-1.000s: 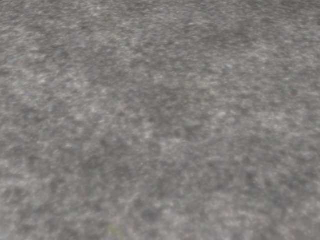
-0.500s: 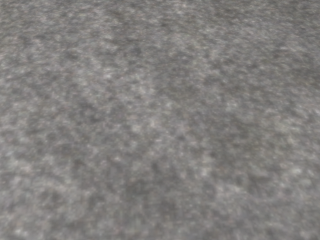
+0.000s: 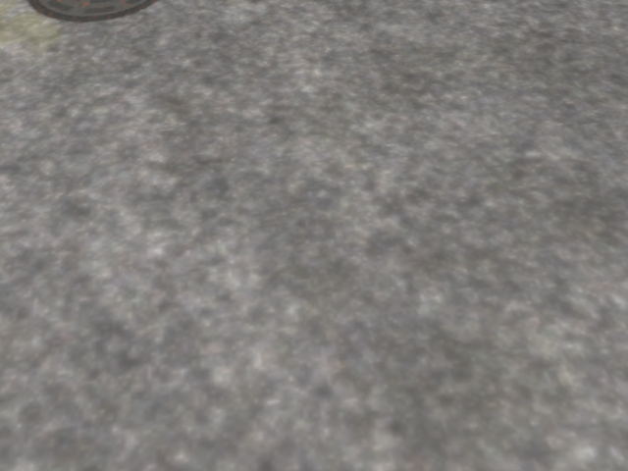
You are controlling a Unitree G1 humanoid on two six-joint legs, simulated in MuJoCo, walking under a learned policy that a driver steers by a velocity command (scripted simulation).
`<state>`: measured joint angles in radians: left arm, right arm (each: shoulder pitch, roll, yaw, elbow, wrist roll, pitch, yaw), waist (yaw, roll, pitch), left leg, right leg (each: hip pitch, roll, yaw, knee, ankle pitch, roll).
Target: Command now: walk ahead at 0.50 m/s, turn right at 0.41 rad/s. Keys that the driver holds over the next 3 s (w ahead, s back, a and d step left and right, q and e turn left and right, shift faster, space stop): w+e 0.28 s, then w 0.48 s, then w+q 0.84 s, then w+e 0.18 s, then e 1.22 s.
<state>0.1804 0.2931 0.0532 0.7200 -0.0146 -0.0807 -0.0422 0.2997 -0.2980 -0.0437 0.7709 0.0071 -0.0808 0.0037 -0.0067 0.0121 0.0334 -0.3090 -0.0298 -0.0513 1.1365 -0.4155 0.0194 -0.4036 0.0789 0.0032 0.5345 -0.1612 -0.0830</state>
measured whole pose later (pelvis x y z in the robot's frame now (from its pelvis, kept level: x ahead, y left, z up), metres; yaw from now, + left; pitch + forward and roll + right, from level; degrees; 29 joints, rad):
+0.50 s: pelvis +0.29 +0.02 +0.01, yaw -14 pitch +1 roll +1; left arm 0.34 0.30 0.05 0.77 -0.02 -0.04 0.01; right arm 0.17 -0.27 -0.05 0.71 0.00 -0.11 0.02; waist 0.02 -0.03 0.00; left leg -0.34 -0.05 -0.01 0.48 -0.17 0.04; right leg -0.36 0.05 0.11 1.13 -0.42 -0.03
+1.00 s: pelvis +0.53 -0.10 +0.01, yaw -11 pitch +1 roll +0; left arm 0.16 0.26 0.04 0.70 0.01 -0.08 -0.02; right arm 0.35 -0.30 -0.05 0.84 0.03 -0.06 0.00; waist -0.03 0.03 0.02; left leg -0.40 0.03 -0.06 1.12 -0.38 0.01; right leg -0.32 0.00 -0.06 0.47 -0.18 -0.04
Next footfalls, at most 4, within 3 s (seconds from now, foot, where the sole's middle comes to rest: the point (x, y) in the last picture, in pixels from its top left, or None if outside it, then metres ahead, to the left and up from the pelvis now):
0.38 left None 0.40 0.10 -0.77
0.86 right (433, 409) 0.59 -0.22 -0.77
1.40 left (328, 290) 0.90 0.00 -0.77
1.90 right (380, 191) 1.24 -0.15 -0.77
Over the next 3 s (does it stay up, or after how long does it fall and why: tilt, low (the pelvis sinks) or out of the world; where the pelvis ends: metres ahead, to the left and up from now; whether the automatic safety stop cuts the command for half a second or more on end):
stays up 1.16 -0.08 0.01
